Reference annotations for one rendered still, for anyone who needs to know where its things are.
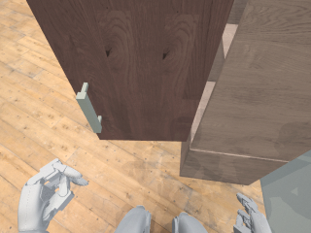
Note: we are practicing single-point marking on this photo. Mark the handle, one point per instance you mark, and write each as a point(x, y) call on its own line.
point(89, 112)

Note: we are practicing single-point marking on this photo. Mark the cupboard door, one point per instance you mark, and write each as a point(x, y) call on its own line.
point(146, 62)

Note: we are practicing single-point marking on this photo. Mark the robot right hand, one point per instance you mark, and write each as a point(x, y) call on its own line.
point(255, 221)

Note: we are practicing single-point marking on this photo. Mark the robot left thigh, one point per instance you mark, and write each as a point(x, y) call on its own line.
point(137, 220)

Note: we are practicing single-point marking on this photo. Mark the robot left hand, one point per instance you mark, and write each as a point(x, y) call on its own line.
point(33, 211)

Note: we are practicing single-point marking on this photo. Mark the right robot shin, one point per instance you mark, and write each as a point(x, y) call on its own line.
point(183, 214)

